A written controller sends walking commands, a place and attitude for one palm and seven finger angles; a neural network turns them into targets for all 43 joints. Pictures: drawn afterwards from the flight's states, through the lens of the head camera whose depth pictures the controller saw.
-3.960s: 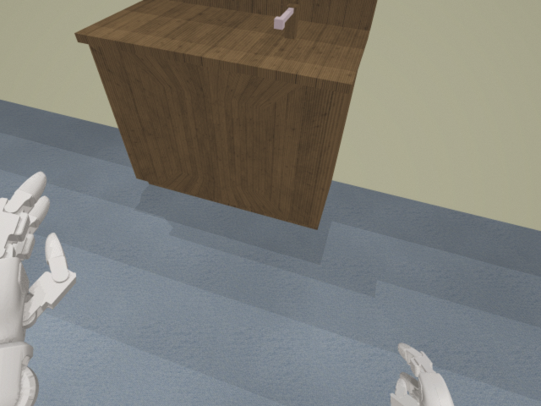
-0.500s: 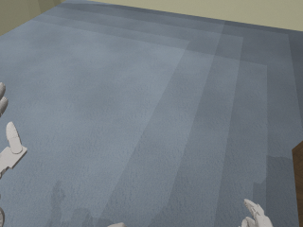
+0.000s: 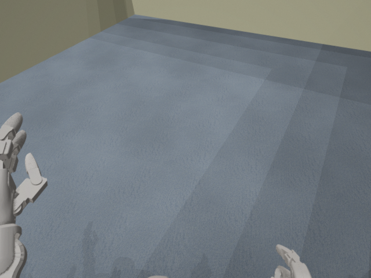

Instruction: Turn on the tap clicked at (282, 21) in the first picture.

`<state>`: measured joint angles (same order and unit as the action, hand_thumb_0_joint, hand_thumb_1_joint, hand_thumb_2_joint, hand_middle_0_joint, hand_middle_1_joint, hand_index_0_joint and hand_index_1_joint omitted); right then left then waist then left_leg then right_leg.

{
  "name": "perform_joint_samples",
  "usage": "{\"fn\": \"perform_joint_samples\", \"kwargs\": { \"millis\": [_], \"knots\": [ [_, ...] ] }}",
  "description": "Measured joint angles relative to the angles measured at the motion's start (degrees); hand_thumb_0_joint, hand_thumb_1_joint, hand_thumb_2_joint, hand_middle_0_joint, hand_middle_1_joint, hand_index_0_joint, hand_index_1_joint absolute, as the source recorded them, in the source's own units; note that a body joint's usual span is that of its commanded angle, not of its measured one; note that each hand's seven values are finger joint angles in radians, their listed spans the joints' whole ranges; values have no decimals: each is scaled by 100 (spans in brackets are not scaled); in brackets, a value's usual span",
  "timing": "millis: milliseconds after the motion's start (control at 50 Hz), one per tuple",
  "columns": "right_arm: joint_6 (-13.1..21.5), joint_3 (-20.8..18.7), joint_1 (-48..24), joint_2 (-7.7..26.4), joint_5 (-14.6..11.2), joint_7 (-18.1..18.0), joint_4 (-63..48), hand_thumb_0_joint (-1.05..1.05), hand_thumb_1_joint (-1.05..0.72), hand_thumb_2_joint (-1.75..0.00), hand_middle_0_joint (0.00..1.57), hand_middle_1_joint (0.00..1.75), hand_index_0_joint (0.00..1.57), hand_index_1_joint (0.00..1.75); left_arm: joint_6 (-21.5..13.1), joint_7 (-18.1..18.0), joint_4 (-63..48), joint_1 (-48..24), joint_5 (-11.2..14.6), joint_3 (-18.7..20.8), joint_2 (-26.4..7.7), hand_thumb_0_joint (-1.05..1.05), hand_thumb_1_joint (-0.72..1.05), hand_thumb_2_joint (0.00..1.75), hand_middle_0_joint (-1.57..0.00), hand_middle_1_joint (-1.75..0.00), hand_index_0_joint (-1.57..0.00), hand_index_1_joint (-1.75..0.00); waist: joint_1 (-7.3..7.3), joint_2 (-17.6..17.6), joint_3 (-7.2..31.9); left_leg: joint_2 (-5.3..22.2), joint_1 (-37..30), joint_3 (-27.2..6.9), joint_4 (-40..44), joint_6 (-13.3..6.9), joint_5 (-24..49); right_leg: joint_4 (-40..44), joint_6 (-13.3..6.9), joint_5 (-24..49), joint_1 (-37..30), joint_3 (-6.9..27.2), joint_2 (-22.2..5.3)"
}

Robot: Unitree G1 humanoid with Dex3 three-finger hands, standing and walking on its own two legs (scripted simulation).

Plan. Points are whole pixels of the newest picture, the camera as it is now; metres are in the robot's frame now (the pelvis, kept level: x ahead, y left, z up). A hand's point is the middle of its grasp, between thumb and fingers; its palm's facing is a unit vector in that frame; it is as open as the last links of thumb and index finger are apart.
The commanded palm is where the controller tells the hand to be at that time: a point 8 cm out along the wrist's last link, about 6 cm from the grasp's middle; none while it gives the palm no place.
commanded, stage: walk to a spot facing it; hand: left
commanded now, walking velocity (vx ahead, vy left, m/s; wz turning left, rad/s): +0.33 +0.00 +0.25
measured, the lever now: out of the picture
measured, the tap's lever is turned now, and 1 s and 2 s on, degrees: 0 0 0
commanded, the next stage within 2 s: turn to face it in 0.30 s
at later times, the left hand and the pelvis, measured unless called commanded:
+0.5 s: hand (65, 125) +0.33 +0.27 +0.19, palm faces +0.44 -0.80 -0.41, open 7.4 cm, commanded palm +0.27 +0.30 +0.19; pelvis +0.13 +0.02 +0.01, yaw +3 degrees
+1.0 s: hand (148, 92) +0.42 +0.12 +0.21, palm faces +0.19 -0.84 -0.52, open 7.4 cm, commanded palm +0.38 +0.19 +0.19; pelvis +0.17 -0.06 +0.01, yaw -10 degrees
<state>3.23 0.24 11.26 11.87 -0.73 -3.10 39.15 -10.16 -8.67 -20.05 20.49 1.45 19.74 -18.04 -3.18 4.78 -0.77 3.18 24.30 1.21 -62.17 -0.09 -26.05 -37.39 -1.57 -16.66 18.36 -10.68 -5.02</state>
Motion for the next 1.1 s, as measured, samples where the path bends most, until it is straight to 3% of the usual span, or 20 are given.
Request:
{"fn": "perform_joint_samples", "kwargs": {
  "millis": [40,80,160,240,280,320,380,420,460,540,660,680,700,740,780,840,920,1020,1100],
  "knots": [
    [-61,-63,-55,182,4,2,51,1,-91,-90,21,30,20,30,98,17,114,38,2,-185,263,1,89,90,-21,-30,-21,-31,44,-80,-55,-12,355,66,-665,74,262,189,3,-67,-183,6,-19],
    [-86,-119,-95,284,7,-18,-3,1,-91,-90,21,30,20,30,147,41,-99,199,-9,-327,327,1,89,90,-21,-30,-21,-31,164,-238,-150,53,582,164,-674,116,463,466,33,11,-361,-17,-42],
    [-25,-257,-42,336,40,-53,-271,1,-91,-90,20,30,20,30,12,33,-1000,481,-34,-317,-66,2,88,90,-22,-30,-21,-31,377,-645,-369,208,488,412,769,86,643,892,49,79,-640,-121,-108],
    [-9,-401,114,373,49,-75,-584,1,-91,-90,20,30,20,30,-238,-120,-1833,787,37,175,-566,1,88,90,-22,-30,-21,-31,445,-787,-433,185,-28,640,2382,74,901,836,165,-141,-762,-179,-137],
    [-24,-454,197,418,34,-90,-723,1,-91,-90,20,30,20,30,-340,-206,-2002,931,90,426,-677,1,88,90,-22,-30,-21,-31,450,-707,-374,87,-431,767,3073,16,1361,444,274,-448,-724,-158,-166],
    [-60,-506,117,275,2,-109,-708,1,-91,-90,20,30,19,30,-411,-248,-1849,844,113,586,-735,1,88,90,-22,-30,-21,-31,438,-783,-397,-15,-473,837,2831,-171,1348,-606,298,-962,-396,115,-289],
    [-62,-370,5,-23,-4,-41,-553,1,-91,-90,20,30,19,30,-366,-160,-1228,545,70,560,-680,1,88,90,-22,-30,-21,-31,469,-645,-318,26,-544,720,2714,-189,1013,-2357,289,-1394,342,513,4],
    [-34,-218,-22,-228,-31,38,-474,1,-91,-90,20,30,19,30,-240,-104,-992,437,57,471,-582,1,89,90,-21,-30,-21,-31,451,-571,-262,55,-660,641,2901,-138,1048,-2763,326,-1191,741,537,63],
    [20,-61,-20,-407,-38,105,-450,1,-91,-90,20,30,20,30,-135,-63,-1019,483,57,350,-437,1,89,90,-21,-30,-21,-31,377,-543,-249,76,-809,634,3110,-101,1093,-2590,354,-840,1004,534,48],
    [178,197,-3,-625,26,168,-491,1,-91,-90,21,30,20,30,-105,10,-1388,767,16,79,-256,1,89,90,-21,-30,-21,-31,190,-484,-312,125,-1120,699,3390,15,1085,-1462,357,-182,1069,456,60],
    [247,295,-105,-625,82,155,-532,1,-90,-90,21,30,20,31,-143,67,-1178,627,-21,200,-495,1,89,90,-22,-30,-21,-31,-51,-220,-349,384,-1353,881,2969,320,616,173,338,310,401,113,384],
    [235,273,-142,-583,69,163,-549,1,-90,-90,21,30,21,31,-125,69,-1068,517,-28,253,-545,1,88,90,-22,-30,-21,-31,-57,-169,-343,472,-1247,913,2588,353,420,365,206,594,274,88,446],
    [205,231,-247,-495,61,171,-518,1,-90,-90,21,30,21,31,-113,76,-930,351,-47,256,-501,1,89,90,-22,-30,-21,-31,-58,-48,-380,574,-1032,821,1982,329,229,219,-67,543,315,62,547],
    [119,140,-505,-311,65,186,-403,1,-90,-90,21,30,21,31,-63,88,-702,48,-29,214,-337,1,89,90,-21,-30,-21,-31,-2,7,-498,400,-477,411,589,366,-303,-28,-471,268,390,100,623],
    [3,58,-679,-154,46,215,-376,1,-91,-90,21,30,20,31,-11,90,-601,-50,31,157,-189,1,89,90,-21,-30,-21,-31,62,-92,-590,188,-56,212,-336,433,-324,46,-603,238,364,232,663],
    [-132,-27,-787,40,43,223,-493,1,-91,-90,21,30,20,30,-20,82,-758,269,112,111,-138,1,89,90,-21,-30,-21,-31,242,-289,-625,49,441,55,-1060,500,74,335,-638,440,328,441,751],
    [-225,-203,-664,271,55,207,-631,1,-91,-90,20,30,20,30,-119,106,-1214,752,197,89,-335,1,88,90,-22,-30,-21,-31,384,-492,-571,29,728,-103,-975,540,459,730,-694,684,270,649,883],
    [-333,-397,-404,479,58,179,-608,1,-91,-90,20,30,19,30,-324,37,-1475,1015,263,417,-655,1,88,90,-22,-31,-22,-31,348,-550,-372,-3,578,-204,-71,547,515,1131,-712,970,240,957,1060],
    [-458,-417,-225,520,5,169,-573,1,-91,-90,20,30,19,30,-331,-16,-1132,946,276,542,-656,1,88,90,-22,-30,-21,-31,315,-461,-156,-91,335,-199,440,521,446,1378,-690,1170,200,1201,1182]
  ]
}}
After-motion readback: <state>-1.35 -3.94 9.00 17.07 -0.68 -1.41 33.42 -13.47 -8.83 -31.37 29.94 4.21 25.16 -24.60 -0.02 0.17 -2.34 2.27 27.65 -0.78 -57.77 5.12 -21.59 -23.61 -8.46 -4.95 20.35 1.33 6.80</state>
